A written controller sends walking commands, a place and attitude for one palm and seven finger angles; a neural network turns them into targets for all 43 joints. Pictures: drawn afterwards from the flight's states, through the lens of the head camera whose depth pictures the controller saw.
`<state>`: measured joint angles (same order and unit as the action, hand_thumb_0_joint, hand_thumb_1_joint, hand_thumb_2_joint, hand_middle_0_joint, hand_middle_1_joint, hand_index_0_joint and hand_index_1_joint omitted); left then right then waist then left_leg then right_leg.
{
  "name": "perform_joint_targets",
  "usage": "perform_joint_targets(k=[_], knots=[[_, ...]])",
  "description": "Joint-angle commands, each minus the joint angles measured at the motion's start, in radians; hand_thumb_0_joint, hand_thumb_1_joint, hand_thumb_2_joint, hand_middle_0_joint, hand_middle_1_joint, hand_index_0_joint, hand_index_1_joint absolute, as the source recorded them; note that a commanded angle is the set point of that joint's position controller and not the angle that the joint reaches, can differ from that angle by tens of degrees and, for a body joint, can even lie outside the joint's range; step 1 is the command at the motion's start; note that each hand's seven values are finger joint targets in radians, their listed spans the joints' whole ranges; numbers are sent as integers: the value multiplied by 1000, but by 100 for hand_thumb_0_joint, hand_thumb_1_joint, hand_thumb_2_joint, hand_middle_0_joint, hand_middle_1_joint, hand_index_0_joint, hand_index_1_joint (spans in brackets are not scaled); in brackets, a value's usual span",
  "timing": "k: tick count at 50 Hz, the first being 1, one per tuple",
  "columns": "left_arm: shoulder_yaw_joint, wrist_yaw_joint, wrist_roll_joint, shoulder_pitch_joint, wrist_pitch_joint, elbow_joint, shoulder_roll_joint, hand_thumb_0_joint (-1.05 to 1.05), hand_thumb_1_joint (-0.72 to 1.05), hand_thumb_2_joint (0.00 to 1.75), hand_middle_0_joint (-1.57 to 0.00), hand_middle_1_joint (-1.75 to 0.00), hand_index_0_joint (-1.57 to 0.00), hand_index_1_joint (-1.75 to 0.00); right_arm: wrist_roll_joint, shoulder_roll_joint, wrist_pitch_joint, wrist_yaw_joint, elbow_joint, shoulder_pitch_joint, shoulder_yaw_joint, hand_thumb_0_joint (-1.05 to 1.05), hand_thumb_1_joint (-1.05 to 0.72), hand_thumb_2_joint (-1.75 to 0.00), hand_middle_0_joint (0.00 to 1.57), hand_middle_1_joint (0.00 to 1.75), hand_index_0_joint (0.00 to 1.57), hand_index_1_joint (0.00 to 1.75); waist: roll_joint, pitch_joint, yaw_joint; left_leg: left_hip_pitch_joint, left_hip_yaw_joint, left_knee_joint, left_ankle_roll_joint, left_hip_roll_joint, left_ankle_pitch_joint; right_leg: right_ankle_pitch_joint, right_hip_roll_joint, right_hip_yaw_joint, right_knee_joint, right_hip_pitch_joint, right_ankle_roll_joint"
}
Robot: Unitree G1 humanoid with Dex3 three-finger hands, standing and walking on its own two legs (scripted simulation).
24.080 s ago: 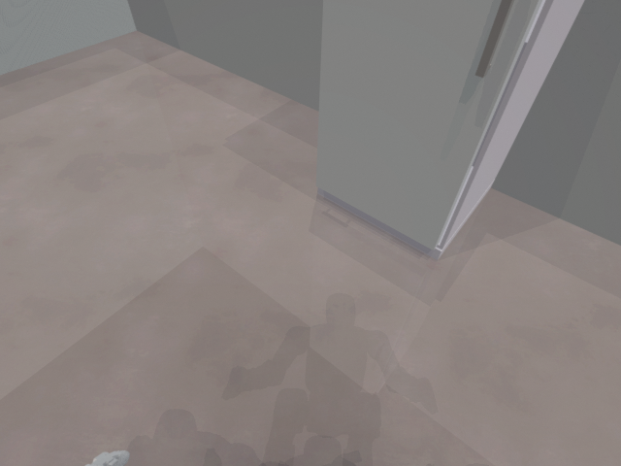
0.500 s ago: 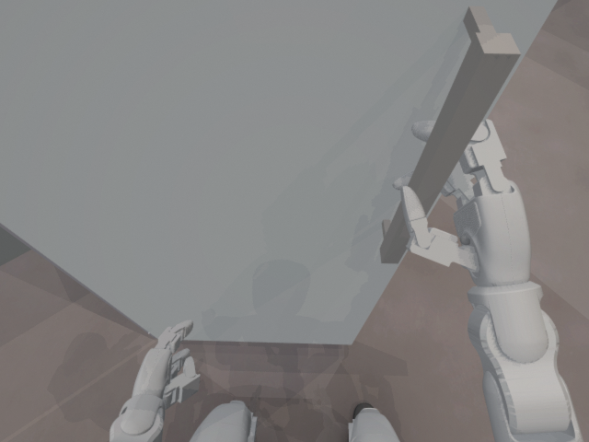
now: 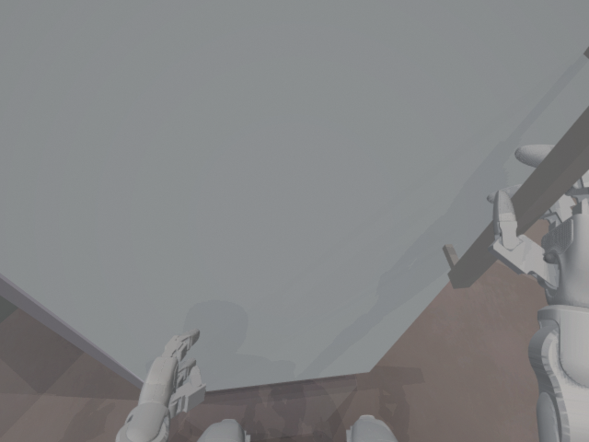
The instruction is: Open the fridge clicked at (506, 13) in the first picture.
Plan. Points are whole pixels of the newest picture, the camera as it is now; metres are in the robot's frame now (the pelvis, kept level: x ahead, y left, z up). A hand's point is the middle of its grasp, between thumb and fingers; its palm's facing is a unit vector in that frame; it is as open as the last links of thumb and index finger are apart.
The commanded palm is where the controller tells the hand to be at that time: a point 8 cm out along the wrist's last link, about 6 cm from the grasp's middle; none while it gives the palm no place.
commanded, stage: walk backward, drawing the door open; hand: right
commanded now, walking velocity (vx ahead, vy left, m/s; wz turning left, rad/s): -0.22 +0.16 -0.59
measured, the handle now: (511, 197) +0.33 -0.19 +0.21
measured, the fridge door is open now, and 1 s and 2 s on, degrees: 51 71 69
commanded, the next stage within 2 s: stop walking and hold the door back in 0.48 s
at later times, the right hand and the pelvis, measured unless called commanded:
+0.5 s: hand (553, 386) +0.15 -0.16 +0.20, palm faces +0.47 +0.85 -0.24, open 6.6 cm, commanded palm +0.10 -0.20 +0.20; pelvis -0.06 +0.09 +0.03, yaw -14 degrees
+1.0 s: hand out of the picture +0.11 -0.15 +0.21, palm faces +0.54 +0.82 -0.19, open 5.9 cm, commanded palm +0.08 -0.20 +0.20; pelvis -0.17 +0.15 +0.02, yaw -21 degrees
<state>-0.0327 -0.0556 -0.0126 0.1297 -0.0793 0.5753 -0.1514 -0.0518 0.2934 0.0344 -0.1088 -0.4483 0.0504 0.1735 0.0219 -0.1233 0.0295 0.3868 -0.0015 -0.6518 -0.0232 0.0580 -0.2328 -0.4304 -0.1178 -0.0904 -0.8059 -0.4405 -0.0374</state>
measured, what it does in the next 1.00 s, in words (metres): walks backwards, turning right: right foot, then left foot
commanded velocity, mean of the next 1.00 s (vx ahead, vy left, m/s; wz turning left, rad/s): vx -0.03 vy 0.02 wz -0.28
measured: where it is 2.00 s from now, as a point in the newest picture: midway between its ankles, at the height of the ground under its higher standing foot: outside the picture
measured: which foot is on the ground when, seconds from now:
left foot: down 0.00-0.26, up 0.28-0.56, down 0.58-0.92, up 0.94-1.00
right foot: up 0.00-0.24, down 0.26-0.58, up 0.60-0.90, down 0.92-1.00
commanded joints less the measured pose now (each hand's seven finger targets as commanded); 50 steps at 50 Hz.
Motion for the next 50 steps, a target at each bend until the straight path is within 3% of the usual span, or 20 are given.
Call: perform_joint_targets(k=[1, 4, 10, 11, 13, 15, 18, 26, 27, 29, 31, 32, 34, 41, 44, 45, 46, 47, 48, 50], knots=[[66, 0, 7, -81, -56, -126, -112, 0, 90, 90, -20, -30, -20, -30, 17, 281, 129, -27, -398, -170, 225, 0, -90, -90, 45, 140, 45, 140, -262, 345, -10, -210, 355, 333, 210, 327, 114, -157, 132, 38, -568, -113, 7], [39, -3, 8, -80, -41, -144, -89, 0, 90, 90, -20, -30, -20, -30, -1, 175, 149, -33, -358, -49, 183, 0, -90, -90, 45, 140, 45, 140, -215, 346, -15, -324, 74, 211, 205, 280, 566, -181, 104, 111, -331, -45, -7], [41, -26, 27, -5, -36, -147, -100, 0, 90, 90, -20, -30, -20, -30, 9, 151, 165, -41, -329, -36, 133, 0, -90, -90, 45, 140, 45, 140, -125, 404, -36, -228, -7, 118, 133, 223, 442, 106, 117, 184, 307, 243, 17], [54, -34, 17, -8, -32, -162, -119, 0, 90, 90, -20, -30, -20, -30, -1, 143, 169, -41, -321, -42, 115, 0, -90, -90, 45, 140, 45, 140, -19, 388, -48, -171, -33, 34, 97, 177, 365, 283, 69, 146, 422, 349, 23], [56, -16, 4, -42, -46, -175, -150, 0, 90, 90, -20, -30, -20, -30, 2, 151, 194, -37, -319, -90, 99, 0, -90, -90, 45, 140, 45, 140, 306, 360, 9, 116, -52, -239, -18, -22, -363, 1145, -336, -316, 460, 457, 218], [59, -2, 21, -29, -72, -117, -143, 0, 90, 90, -20, -30, -20, -30, 35, 201, 215, -25, -354, -188, 134, 0, -90, -90, 45, 140, 45, 140, 267, 316, -35, 104, 43, -375, -4, -24, -289, 977, -283, -291, 467, 379, 188], [77, 7, 7, -7, -78, -84, -157, 0, 90, 90, -20, -30, -20, -30, 32, 141, 184, -24, -251, -88, 94, 0, -90, -90, 45, 140, 45, 140, 217, 298, -27, 83, 1, -289, -15, -50, -204, 850, -186, -128, 423, 403, 176], [63, -14, 11, -45, -80, -102, -157, 0, 90, 90, -20, -30, -20, -30, -11, 203, 163, -31, -236, -75, 175, 0, -90, -90, 45, 140, 45, 140, 206, 280, -5, -249, -46, 193, -12, -96, -83, 358, -97, -95, 459, 205, 122], [59, -14, 10, -62, -78, -113, -145, 0, 90, 90, -20, -30, -20, -30, -11, 208, 168, -27, -257, -91, 176, 0, -90, -90, 45, 140, 45, 140, 130, 278, 3, -277, -30, 352, -6, -63, 9, 281, -41, -61, 378, 187, 85], [49, -13, 10, -78, -57, -132, -103, 0, 90, 90, -20, -30, -20, -30, -4, 326, 164, -31, -256, -104, 251, 0, -90, -90, 45, 140, 45, 140, -292, 249, 1, -197, 309, 424, 151, 279, 259, -83, 170, 108, -62, -9, -15], [81, -13, 7, -17, -64, -81, -156, 0, 90, 90, -20, -30, -20, -30, -5, 343, 126, -53, -6, -150, 315, 0, -90, -90, 45, 140, 45, 140, -307, 347, -12, -262, 372, 358, 172, 352, 445, -146, 175, 10, -374, -115, -6], [70, -19, 8, -23, -61, -75, -147, 0, 90, 90, -20, -30, -20, -30, 1, 276, 133, -47, 4, -248, 240, 0, -90, -90, 45, 140, 45, 140, -241, 348, -25, -325, 254, 283, 165, 316, 575, -67, 152, 3, -436, -124, -14], [45, -39, 5, -52, -46, -59, -141, 0, 90, 90, -20, -30, -20, -30, 5, 312, 151, -52, 142, -379, 266, 0, -90, -90, 45, 140, 45, 140, -120, 340, -29, -341, 137, 242, 145, 294, 679, 8, 135, 50, -387, -104, -14], [65, -43, 4, -67, -14, -51, -192, 0, 90, 90, -20, -30, -20, -30, 6, 280, 164, -28, 333, -697, 136, 0, -90, -90, 45, 140, 45, 140, -232, 275, 5, -230, 197, 415, 127, 290, -16, -5, 131, 155, 126, 108, 35], [58, -36, 6, -31, -14, -39, -183, 0, 90, 90, -20, -30, -20, -30, 14, 236, 168, -27, 335, -788, 81, 0, -90, -90, 45, 140, 45, 140, -153, 348, -24, -183, 116, 315, 88, 200, -150, 97, 145, 206, 426, 319, 62], [64, -38, 10, -28, -16, -40, -204, 0, 90, 90, -20, -30, -20, -30, 15, 211, 175, -23, 347, -829, 53, 0, -90, -90, 45, 140, 45, 140, -26, 339, -26, -114, 63, 209, 57, 121, -188, 64, 65, 118, 512, 368, 92], [73, -40, 5, -41, -19, -59, -231, 0, 90, 90, -20, -30, -20, -30, 5, 164, 189, -18, 342, -884, 17, 0, -90, -90, 45, 140, 45, 140, 231, 307, -29, 12, -43, 30, 21, 2, -198, 56, -90, -58, 557, 428, 142], [60, -34, -5, -33, -11, -41, -208, 0, 90, 90, -20, -30, -20, -30, 21, 163, 188, -19, 371, -941, -2, 0, -90, -90, 45, 140, 45, 140, 343, 305, -23, 113, -107, -144, 3, -57, -278, 84, -223, -230, 592, 423, 218], [46, -30, -14, -36, -15, -30, -170, 0, 90, 90, -20, -30, -20, -30, 36, 195, 186, -20, 386, -1047, 4, 0, -90, -90, 45, 140, 45, 140, 271, 293, -58, 136, -26, -291, 16, -52, -272, -9, -259, -337, 630, 365, 248], [65, -37, -17, -4, -19, -7, -206, 0, 90, 90, -20, -30, -20, -30, 46, 293, 165, -23, 526, -1040, 91, 0, -90, -90, 45, 140, 45, 140, 97, 254, -35, 155, 18, -306, 13, -17, -194, 99, -248, -258, 567, 342, 260]])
